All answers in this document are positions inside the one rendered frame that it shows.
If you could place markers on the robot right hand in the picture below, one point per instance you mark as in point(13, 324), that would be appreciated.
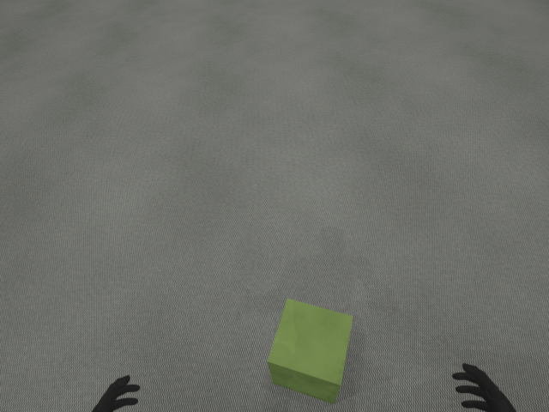
point(495, 400)

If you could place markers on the carton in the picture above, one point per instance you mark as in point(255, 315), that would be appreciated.
point(309, 350)

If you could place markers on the robot left hand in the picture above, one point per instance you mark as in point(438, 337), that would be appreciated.
point(108, 402)

